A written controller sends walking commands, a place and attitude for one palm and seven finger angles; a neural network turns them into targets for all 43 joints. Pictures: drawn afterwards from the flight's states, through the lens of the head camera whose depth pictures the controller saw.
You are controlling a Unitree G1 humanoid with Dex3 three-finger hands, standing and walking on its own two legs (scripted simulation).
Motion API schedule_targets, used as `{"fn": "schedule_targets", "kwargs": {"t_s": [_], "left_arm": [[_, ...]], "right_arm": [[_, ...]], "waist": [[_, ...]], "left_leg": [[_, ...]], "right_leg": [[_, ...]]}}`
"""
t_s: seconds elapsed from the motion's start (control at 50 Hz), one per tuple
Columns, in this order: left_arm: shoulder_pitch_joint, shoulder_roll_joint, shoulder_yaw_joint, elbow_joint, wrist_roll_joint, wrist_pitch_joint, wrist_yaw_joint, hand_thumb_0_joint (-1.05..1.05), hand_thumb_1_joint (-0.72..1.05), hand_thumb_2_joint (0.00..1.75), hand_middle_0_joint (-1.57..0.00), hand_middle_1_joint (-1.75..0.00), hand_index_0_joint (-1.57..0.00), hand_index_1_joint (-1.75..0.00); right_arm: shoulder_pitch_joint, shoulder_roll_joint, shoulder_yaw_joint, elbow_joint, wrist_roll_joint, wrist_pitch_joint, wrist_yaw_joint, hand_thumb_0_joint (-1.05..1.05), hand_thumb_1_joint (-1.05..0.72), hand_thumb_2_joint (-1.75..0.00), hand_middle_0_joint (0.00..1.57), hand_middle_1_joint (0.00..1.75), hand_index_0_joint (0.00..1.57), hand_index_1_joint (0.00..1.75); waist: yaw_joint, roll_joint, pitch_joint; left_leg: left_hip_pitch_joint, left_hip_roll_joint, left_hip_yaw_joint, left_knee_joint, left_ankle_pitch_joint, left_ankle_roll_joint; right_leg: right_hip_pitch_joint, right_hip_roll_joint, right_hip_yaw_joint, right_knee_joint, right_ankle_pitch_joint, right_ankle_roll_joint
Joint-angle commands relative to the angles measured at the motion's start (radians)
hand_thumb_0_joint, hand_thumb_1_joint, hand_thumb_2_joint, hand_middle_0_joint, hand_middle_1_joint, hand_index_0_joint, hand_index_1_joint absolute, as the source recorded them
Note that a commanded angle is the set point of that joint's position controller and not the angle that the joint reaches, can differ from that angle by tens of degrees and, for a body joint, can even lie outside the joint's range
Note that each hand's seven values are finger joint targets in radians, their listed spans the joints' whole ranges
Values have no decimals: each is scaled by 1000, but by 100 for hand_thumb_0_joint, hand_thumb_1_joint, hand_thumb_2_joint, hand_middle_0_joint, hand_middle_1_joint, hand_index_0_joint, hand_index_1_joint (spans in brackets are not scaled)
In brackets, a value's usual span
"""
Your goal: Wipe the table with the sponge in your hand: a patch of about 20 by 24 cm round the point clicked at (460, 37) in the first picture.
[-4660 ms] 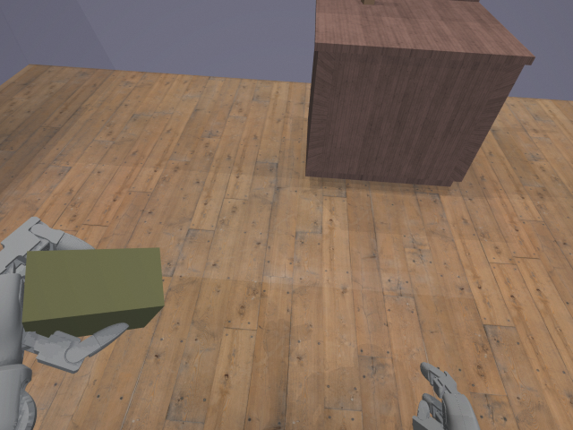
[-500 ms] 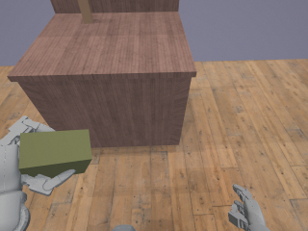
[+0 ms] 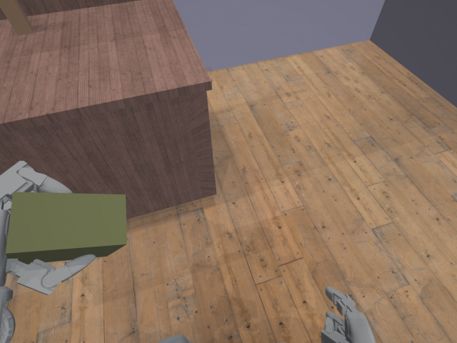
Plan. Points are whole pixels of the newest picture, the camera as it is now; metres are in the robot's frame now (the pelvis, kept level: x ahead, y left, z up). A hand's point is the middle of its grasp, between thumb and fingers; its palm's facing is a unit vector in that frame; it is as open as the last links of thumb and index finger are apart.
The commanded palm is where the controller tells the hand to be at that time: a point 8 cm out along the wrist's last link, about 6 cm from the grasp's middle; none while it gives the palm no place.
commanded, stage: take the last steps up to it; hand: left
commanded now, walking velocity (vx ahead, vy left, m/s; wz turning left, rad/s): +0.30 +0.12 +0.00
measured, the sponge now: (84, 229) +0.23 +0.20 +0.15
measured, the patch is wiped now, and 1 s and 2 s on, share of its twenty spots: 0.00 0.00 0.00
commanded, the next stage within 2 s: none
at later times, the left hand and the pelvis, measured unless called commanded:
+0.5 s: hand (6, 300) +0.14 +0.22 +0.19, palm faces +0.40 -0.82 -0.42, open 10.6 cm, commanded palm +0.09 +0.27 +0.19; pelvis -0.07 -0.01 +0.02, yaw +1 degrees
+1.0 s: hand (22, 282) +0.16 +0.22 +0.18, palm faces +0.39 -0.81 -0.44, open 10.6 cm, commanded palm +0.09 +0.28 +0.19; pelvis -0.07 +0.00 +0.00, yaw +0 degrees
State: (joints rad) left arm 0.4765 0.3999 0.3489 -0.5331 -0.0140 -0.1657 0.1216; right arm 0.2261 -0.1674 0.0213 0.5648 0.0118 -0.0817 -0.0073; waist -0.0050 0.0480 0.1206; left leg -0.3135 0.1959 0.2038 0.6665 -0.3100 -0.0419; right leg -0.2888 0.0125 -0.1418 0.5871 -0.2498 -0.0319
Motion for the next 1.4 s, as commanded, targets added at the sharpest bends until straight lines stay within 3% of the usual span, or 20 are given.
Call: {"fn": "schedule_targets", "kwargs": {"t_s": [0.0,0.12,0.28,0.48,0.5,0.54,0.56,0.66,0.82,0.84,0.88,0.92,1.02,1.12,1.2,1.22,1.24,1.26,1.28,1.38], "left_arm": [[-15,220,219,-223,-35,-83,56,0,10,130,-120,-160,-120,-160],[33,164,190,-80,-27,-98,48,0,10,130,-120,-160,-120,-160],[-61,156,115,-103,-8,-128,42,0,10,130,-120,-160,-120,-160],[-104,142,110,-149,-4,-132,58,0,10,130,-120,-160,-120,-160],[-112,131,98,-152,-7,-137,56,0,10,130,-120,-160,-120,-160],[-154,94,71,-169,-2,-147,49,0,10,130,-120,-160,-120,-160],[-167,130,101,-129,12,-142,50,0,10,130,-120,-160,-120,-160],[-86,75,59,-49,11,-125,24,0,10,130,-120,-160,-120,-160],[-262,146,64,-138,26,-112,48,0,10,130,-120,-160,-120,-160],[-254,142,69,-120,26,-111,52,0,10,130,-120,-160,-120,-160],[-238,203,123,-108,15,-111,54,0,10,130,-120,-160,-120,-160],[-248,192,144,-109,5,-129,45,0,10,130,-120,-160,-120,-160],[-16,171,184,-118,-10,-162,34,0,10,130,-120,-160,-120,-160],[12,163,179,-190,-13,-153,60,0,10,130,-120,-160,-120,-160],[-52,147,153,-239,-8,-149,72,0,10,130,-120,-160,-120,-160],[-67,141,138,-248,-8,-150,70,0,10,130,-120,-160,-120,-160],[-89,133,134,-283,-7,-157,71,0,10,130,-120,-160,-120,-160],[-105,152,133,-280,4,-168,71,0,10,130,-120,-160,-120,-160],[-103,189,157,-217,13,-166,69,0,10,130,-120,-160,-120,-160],[-54,121,110,-247,-4,-145,46,0,10,130,-120,-160,-120,-160]], "right_arm": [[-100,-127,-63,-145,1,-57,-29,0,-90,-90,20,30,20,30],[-114,-143,-61,-83,1,-3,-43,0,-90,-90,20,30,20,30],[-89,-177,-83,-86,-9,-25,-53,0,-90,-90,20,30,20,30],[-42,-148,-75,-105,-21,-62,-55,0,-90,-90,20,30,20,30],[-26,-152,-76,-111,-18,-63,-56,0,-90,-90,20,30,20,30],[-52,-180,-75,-124,-15,-73,-49,0,-90,-90,20,30,20,30],[-83,-163,-74,-123,-15,-81,-48,0,-90,-90,20,30,20,30],[-86,-161,-87,-70,0,-77,-38,0,-90,-90,20,30,20,30],[-102,-153,-58,-45,-19,-103,-66,0,-90,-90,20,30,20,30],[-105,-141,-58,-41,-17,-100,-64,0,-90,-90,20,30,20,30],[-141,-126,-64,-64,-10,-90,-56,0,-90,-90,20,30,20,30],[-129,-151,-85,-41,-13,-84,-40,0,-90,-90,20,30,20,30],[-133,-131,-70,-54,-5,-30,-35,0,-90,-90,20,30,20,30],[-114,-129,-84,-95,-11,-52,-43,0,-90,-90,20,30,20,30],[-77,-148,-101,-101,-17,-64,-62,0,-90,-90,20,30,20,30],[-55,-167,-109,-100,-11,-67,-70,0,-90,-90,20,30,20,30],[-65,-196,-117,-109,-9,-66,-67,0,-90,-90,20,30,20,30],[-68,-180,-110,-120,-7,-69,-61,0,-90,-90,20,30,20,30],[-71,-161,-99,-96,-16,-75,-60,0,-90,-90,20,30,20,30],[-65,-156,-93,-69,2,-96,-41,0,-90,-90,20,30,20,30]], "waist": [[23,-270,-308],[-14,-141,-243],[8,-145,-204],[-7,-119,-265],[-19,-50,-261],[-9,288,-148],[-10,206,-107],[0,120,-56],[17,108,-173],[17,15,-196],[33,-348,-167],[6,-220,-160],[0,-137,-180],[22,-183,-211],[4,-92,-237],[-14,29,-246],[-14,261,-264],[-8,297,-245],[-16,257,-214],[-6,161,-186]], "left_leg": [[-173,-137,-171,411,-257,-2],[-269,-116,-206,450,-18,-5],[-201,-147,-159,223,-48,37],[164,-214,-61,-247,-109,84],[225,-195,-80,-323,-134,98],[259,126,-524,-540,-430,209],[119,201,-587,-566,-403,275],[8,71,-342,-503,-289,243],[11,14,-219,-269,-178,164],[-72,-20,-196,-131,-206,142],[-399,-186,-130,397,-244,57],[-398,-128,-258,550,-114,28],[-265,-85,-188,334,5,17],[-93,-133,-77,2,1,41],[139,-168,-39,-232,98,48],[248,-115,-122,-278,105,72],[372,64,-375,-307,211,151],[386,183,-547,-351,362,235],[341,200,-566,-366,355,276],[278,102,-326,-347,346,238]], "right_leg": [[179,-364,496,-288,349,-86],[146,-292,321,-335,16,-88],[95,-331,400,-514,-422,-42],[19,-261,277,-397,-361,-58],[-19,-212,240,-307,-356,-35],[-311,-16,33,207,-269,38],[-324,-27,83,453,-214,37],[-343,-81,77,564,-93,53],[120,-27,-30,-96,-116,54],[226,-83,63,-166,-120,25],[320,-451,726,-378,-213,-171],[219,-451,679,-404,-314,-181],[153,-333,268,-337,33,-126],[179,-312,246,-282,111,-123],[130,-228,197,-122,52,-59],[47,-183,146,40,33,-24],[-151,-72,53,285,-145,28],[-281,-34,49,474,-394,38],[-332,-64,87,575,-379,32],[-344,-102,64,467,-176,53]]}}
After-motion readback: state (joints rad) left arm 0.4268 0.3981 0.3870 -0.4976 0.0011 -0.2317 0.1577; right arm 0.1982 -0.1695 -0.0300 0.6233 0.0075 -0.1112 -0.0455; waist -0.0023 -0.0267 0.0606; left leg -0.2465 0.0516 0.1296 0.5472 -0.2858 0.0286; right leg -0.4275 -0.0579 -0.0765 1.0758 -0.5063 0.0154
